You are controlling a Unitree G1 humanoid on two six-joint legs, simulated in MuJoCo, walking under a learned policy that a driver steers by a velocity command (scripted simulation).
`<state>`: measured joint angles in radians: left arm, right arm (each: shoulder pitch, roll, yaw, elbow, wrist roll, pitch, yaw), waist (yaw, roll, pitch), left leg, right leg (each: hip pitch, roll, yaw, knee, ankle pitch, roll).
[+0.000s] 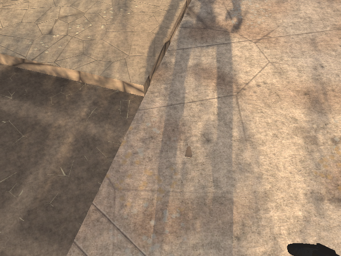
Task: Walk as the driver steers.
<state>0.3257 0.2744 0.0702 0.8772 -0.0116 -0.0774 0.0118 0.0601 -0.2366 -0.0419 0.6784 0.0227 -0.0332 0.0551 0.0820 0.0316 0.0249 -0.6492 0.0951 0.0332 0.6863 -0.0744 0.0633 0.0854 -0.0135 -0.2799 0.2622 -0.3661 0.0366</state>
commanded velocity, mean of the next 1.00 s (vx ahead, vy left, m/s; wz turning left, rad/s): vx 0.50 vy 0.00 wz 0.43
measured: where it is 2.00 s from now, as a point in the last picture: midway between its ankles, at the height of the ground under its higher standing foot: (129, 129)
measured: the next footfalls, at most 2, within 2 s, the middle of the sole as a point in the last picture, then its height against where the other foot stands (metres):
left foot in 0.06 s outside the picture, level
right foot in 0.56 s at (196, 247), level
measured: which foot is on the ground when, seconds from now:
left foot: up 0.00-0.04, down 0.06-0.56, up 0.58-1.00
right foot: down 0.00-0.06, up 0.08-0.54, down 0.56-1.00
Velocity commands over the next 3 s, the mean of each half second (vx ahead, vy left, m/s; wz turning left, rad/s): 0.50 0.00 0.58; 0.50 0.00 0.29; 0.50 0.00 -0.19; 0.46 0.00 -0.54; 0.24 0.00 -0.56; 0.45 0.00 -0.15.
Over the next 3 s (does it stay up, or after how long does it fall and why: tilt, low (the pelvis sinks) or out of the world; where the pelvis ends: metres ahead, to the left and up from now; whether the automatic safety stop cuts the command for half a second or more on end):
stays up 1.40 0.19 0.05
